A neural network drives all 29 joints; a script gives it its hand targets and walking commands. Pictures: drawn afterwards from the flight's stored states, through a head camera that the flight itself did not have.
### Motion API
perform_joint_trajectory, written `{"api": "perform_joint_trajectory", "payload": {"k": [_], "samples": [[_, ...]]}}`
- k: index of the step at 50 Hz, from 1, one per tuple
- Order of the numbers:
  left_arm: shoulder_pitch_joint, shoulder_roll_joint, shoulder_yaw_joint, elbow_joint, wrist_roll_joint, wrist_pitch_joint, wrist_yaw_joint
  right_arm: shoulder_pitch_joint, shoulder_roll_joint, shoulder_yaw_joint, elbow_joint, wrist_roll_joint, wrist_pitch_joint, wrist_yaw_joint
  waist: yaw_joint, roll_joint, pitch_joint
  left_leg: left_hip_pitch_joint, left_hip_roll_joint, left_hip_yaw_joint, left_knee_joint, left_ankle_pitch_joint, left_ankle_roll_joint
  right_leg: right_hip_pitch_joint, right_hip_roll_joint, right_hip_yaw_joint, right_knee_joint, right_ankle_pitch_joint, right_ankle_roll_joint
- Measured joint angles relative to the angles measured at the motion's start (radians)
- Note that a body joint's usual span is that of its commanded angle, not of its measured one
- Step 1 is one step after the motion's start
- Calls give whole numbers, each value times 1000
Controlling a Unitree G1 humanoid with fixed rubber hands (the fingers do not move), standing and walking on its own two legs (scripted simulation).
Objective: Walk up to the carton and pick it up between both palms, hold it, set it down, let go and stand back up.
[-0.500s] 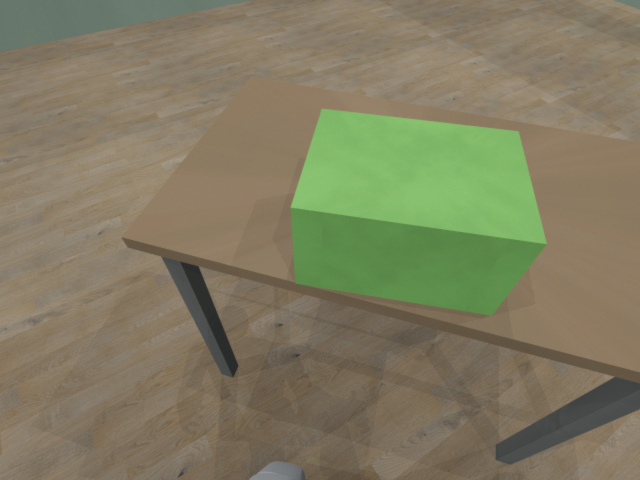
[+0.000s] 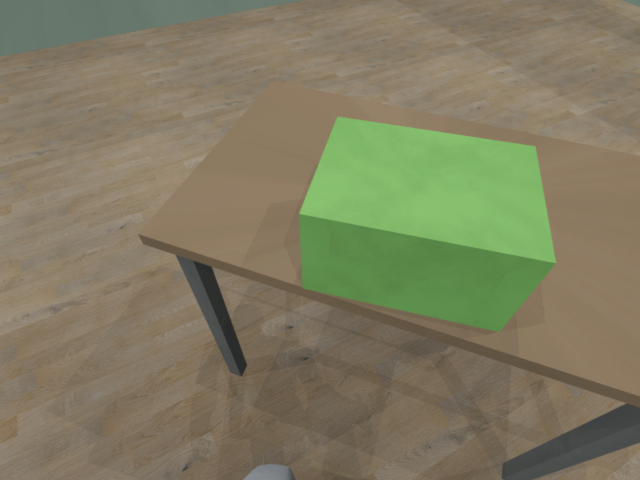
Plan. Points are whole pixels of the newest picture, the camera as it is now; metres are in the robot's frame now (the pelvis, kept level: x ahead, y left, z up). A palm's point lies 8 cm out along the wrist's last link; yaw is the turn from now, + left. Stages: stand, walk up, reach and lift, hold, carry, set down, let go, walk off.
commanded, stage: walk up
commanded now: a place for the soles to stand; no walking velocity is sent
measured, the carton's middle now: (414, 219) +0.45 -0.10 +0.04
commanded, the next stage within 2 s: none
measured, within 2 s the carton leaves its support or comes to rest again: neither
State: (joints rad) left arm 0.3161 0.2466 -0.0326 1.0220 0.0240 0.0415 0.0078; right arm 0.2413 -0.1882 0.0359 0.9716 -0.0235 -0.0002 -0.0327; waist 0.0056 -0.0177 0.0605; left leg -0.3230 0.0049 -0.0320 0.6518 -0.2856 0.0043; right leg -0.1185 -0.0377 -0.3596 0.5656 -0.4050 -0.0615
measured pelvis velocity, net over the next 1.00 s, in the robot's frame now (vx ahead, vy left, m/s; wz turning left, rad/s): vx -0.01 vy -0.03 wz -0.01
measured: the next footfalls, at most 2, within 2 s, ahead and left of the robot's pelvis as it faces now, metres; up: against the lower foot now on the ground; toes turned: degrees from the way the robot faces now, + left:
right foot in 1.30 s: -0.01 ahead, -0.17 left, +0.00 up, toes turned -6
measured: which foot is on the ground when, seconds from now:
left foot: down 0.00-1.00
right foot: down 0.00-1.00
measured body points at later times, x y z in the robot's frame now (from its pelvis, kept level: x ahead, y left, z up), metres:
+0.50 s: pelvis +0.00 -0.02 +0.00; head +0.02 -0.01 +0.45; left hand +0.00 +0.24 -0.15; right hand +0.02 -0.26 -0.15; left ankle +0.04 +0.12 -0.72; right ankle -0.04 -0.05 -0.72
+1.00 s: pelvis -0.01 -0.03 -0.01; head +0.01 -0.01 +0.44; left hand -0.01 +0.23 -0.17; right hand -0.01 -0.26 -0.15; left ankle +0.04 +0.11 -0.72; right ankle -0.04 -0.05 -0.72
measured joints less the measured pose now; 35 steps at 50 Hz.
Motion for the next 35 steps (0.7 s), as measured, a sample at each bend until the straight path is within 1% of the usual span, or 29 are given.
{"api": "perform_joint_trajectory", "payload": {"k": [3,7,10,14,21,25,28,30,33,35], "samples": [[3,-2,-2,12,3,-6,3,10,14,13,22,0,-1,0,-3,-8,-8,18,-2,-1,-36,14,-1,21,5,-2,-45,18,2],[3,-4,0,24,-1,-14,5,11,15,21,51,1,-11,-4,3,-6,-9,39,-6,9,-63,20,3,35,2,7,-66,26,8],[7,-7,4,31,-2,-11,8,8,6,24,62,0,-16,-11,4,5,-12,46,-6,17,-62,14,7,39,-1,15,-63,23,12],[3,-1,18,39,5,9,14,-3,-2,25,51,-2,-22,-25,-3,9,-2,39,-3,30,-41,1,9,19,-6,29,-25,6,12],[-7,3,24,48,9,14,14,6,-8,22,56,-4,-18,-30,-14,2,12,32,15,40,-43,9,-6,-1,9,42,-13,6,-4],[-22,-4,23,45,13,6,20,12,-13,17,72,-4,-12,-27,-19,7,26,32,24,23,-42,19,-21,10,23,28,-25,13,-19],[-29,-11,23,43,12,7,27,5,-14,14,78,-4,-5,-28,-16,13,30,27,30,11,-30,19,-28,14,30,17,-23,13,-29],[-29,-14,24,40,12,9,31,0,-11,12,75,-5,2,-29,-14,15,30,18,35,4,-16,15,-21,12,37,10,-21,12,-34],[-31,-17,25,39,12,12,31,0,-5,6,71,-9,4,-30,-11,21,32,-4,44,-12,26,-9,0,10,50,-4,-14,8,-43],[-34,-13,27,39,14,13,28,4,4,4,71,-12,2,-30,-7,16,36,-7,47,-19,40,-13,-6,10,52,-9,-2,0,-46]]}}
